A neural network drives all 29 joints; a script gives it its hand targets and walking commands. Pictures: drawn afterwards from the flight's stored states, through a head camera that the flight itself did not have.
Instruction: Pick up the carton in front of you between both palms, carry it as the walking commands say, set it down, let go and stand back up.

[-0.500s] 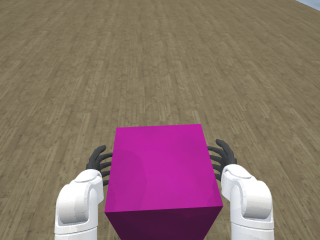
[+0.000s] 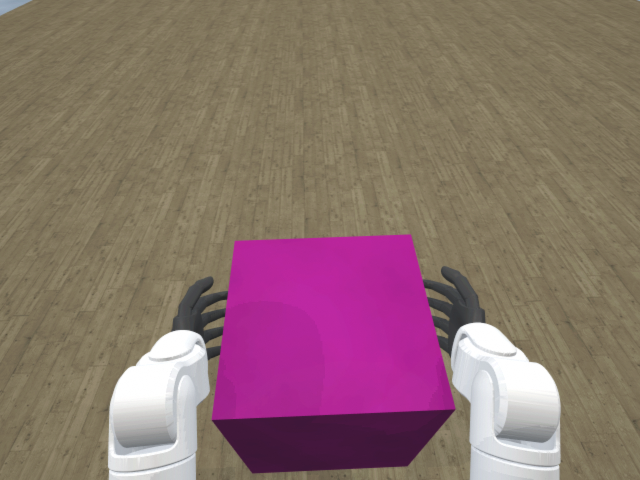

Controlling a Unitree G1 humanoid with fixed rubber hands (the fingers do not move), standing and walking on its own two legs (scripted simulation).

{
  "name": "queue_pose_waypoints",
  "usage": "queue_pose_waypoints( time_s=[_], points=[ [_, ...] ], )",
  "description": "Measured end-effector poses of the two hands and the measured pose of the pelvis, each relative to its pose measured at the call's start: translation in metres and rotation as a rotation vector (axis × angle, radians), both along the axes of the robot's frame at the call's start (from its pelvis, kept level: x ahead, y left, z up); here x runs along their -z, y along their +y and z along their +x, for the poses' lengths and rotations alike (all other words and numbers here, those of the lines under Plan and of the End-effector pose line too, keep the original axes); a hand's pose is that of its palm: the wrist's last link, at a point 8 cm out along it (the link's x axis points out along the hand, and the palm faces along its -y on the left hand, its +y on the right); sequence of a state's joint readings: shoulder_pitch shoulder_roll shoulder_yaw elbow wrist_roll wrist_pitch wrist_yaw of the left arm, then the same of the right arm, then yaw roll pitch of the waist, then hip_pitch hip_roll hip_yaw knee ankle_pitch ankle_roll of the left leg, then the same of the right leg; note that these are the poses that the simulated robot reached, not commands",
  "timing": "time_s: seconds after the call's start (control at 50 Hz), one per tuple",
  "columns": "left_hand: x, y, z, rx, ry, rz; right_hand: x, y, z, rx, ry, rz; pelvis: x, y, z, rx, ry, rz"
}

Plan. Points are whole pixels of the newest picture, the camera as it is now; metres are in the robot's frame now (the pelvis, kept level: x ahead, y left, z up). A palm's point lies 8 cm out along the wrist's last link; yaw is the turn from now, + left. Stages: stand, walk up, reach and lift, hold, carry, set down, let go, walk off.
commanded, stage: carry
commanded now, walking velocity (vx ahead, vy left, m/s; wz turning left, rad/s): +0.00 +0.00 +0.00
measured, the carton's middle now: (326, 361) +0.29 +0.00 +0.02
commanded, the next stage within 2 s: none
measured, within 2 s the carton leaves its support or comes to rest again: neither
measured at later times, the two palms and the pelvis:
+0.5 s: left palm (218, 223) +0.49 +0.17 +0.08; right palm (414, 211) +0.49 -0.13 +0.11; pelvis +0.22 +0.02 +0.01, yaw -3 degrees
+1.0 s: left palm (236, 234) +0.49 +0.14 +0.06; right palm (426, 229) +0.49 -0.15 +0.07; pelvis +0.22 +0.01 +0.00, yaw -3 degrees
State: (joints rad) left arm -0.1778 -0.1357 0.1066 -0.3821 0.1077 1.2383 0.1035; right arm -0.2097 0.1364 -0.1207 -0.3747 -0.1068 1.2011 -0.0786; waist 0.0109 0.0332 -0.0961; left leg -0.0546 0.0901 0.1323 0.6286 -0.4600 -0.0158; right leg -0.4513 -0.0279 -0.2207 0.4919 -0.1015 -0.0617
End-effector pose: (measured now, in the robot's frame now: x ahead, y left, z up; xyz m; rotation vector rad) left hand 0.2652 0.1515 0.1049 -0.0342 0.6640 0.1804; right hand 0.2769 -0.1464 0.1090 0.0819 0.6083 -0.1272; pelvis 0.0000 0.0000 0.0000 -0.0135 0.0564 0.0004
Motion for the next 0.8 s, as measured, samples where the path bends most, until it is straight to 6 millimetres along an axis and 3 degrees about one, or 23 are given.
queue_pose_waypoints(
  time_s=[0.1,0.22,0.34,0.44,0.52,0.62,0.8],
  points=[
    [0.01,-0.009,0.046,-0.013,0.112,-0.001,0.01,-0.009,0.051,-0.008,0.111,0.009,-0.016,-0.012,0.046,-0.021,0.004,0.034],
    [-0.001,-0.01,0.102,-0.008,0.088,0.009,0.002,-0.01,0.104,-0.004,0.085,0.005,-0.026,-0.011,0.097,0.005,-0.003,0.04],
    [-0.007,-0.006,0.165,0.042,0.032,-0.009,-0.01,-0.006,0.152,0.045,0.029,-0.012,-0.02,0.005,0.156,0.012,-0.02,0.016],
    [0.011,0.011,0.208,0.038,0.059,-0.051,-0.004,0.011,0.196,0.039,0.056,-0.056,-0.009,0.018,0.203,0.028,-0.011,0.026],
    [0.022,0.018,0.225,0.031,0.111,-0.046,0.005,0.019,0.219,0.027,0.109,-0.058,-0.012,0.023,0.222,0.052,0.011,0.025],
    [0.02,0.018,0.245,0.029,0.092,-0.043,0.009,0.018,0.235,0.029,0.089,-0.05,-0.01,0.024,0.234,0.052,0.038,0.03],
    [0.026,0.002,0.249,0.073,0.078,0.002,0.019,0.002,0.231,0.05,0.075,-0.047,-0.009,0.017,0.237,0.043,0.031,0.028]
  ],
)
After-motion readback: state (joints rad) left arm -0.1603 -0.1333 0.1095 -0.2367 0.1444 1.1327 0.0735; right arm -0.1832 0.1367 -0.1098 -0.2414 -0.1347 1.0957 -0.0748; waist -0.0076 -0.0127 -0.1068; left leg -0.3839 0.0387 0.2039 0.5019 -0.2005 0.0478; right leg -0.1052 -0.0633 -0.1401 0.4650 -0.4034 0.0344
